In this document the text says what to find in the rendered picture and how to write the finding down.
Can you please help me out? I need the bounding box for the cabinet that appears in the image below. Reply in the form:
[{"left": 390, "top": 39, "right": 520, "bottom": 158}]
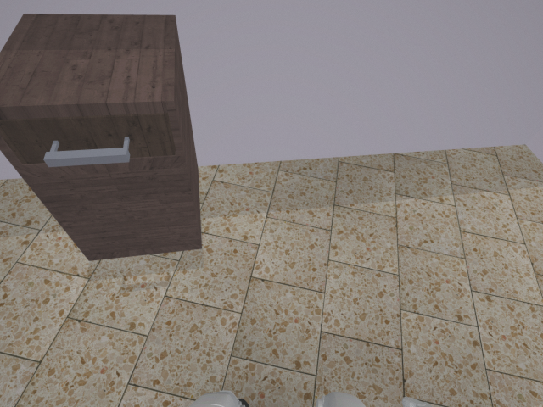
[{"left": 0, "top": 14, "right": 202, "bottom": 261}]

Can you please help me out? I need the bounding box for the handle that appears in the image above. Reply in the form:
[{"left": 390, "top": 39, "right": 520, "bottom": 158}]
[{"left": 43, "top": 137, "right": 130, "bottom": 167}]

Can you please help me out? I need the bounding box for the drawer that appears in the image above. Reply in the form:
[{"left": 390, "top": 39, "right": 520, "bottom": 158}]
[{"left": 0, "top": 113, "right": 176, "bottom": 164}]

